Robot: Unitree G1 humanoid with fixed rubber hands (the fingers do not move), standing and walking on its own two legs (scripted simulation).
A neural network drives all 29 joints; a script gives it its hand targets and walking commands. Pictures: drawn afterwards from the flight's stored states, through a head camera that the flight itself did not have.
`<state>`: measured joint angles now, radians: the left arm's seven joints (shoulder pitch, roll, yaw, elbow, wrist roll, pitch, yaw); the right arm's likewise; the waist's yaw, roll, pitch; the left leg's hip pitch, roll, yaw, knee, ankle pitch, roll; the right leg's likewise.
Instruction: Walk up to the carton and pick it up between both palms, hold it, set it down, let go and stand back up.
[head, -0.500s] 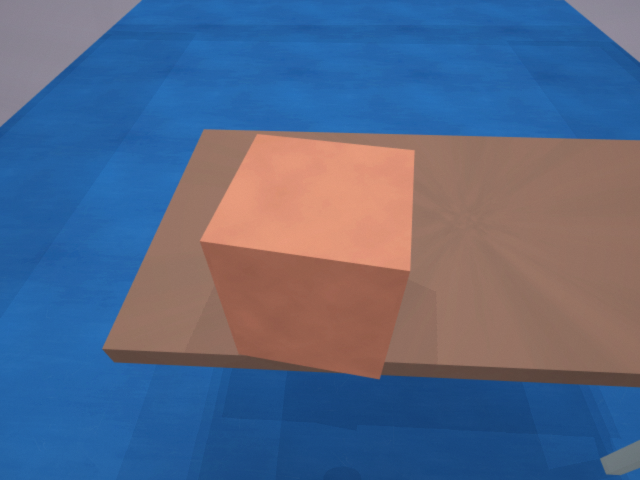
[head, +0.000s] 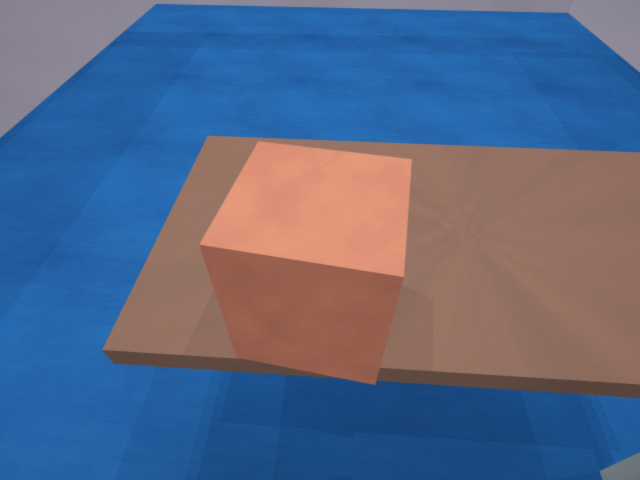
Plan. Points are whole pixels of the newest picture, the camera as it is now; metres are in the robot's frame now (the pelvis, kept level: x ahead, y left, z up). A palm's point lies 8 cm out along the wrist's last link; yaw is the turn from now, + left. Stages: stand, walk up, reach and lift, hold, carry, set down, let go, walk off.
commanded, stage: stand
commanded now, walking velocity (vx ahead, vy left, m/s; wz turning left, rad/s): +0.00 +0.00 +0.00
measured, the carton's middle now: (317, 265) +0.40 +0.02 +0.06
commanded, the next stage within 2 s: walk up in 0.16 s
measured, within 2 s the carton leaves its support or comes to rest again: neither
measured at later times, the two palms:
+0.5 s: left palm out of the picture -0.04 +0.23 -0.14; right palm out of the picture -0.05 -0.23 -0.15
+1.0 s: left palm out of the picture +0.05 +0.25 -0.14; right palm out of the picture -0.07 -0.16 -0.15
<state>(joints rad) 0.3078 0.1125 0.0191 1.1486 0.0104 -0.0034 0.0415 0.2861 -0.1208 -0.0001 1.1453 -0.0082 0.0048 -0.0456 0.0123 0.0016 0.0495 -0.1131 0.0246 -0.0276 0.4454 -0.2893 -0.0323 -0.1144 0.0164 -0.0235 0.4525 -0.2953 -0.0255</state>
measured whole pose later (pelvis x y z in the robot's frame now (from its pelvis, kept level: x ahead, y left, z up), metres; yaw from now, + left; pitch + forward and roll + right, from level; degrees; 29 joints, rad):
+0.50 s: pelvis -0.03 +0.02 +0.00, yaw -3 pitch +0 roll +0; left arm 0.31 0.11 0.06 1.05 0.04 0.00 0.04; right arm 0.26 -0.20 -0.07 1.11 -0.02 0.07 -0.06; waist 0.06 0.02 0.06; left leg -0.39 0.01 0.00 1.00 -0.37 -0.06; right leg -0.25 0.01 0.03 0.50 -0.25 -0.01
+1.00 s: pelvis -0.01 +0.04 +0.00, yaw -8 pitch -1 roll +0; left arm 0.25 0.12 0.04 1.03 0.01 0.00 0.05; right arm 0.34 -0.12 0.00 1.10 -0.01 0.00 -0.03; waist -0.01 0.02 0.03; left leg -0.12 0.06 0.07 0.46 -0.32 -0.03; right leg -0.20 0.01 -0.05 0.46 -0.25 -0.03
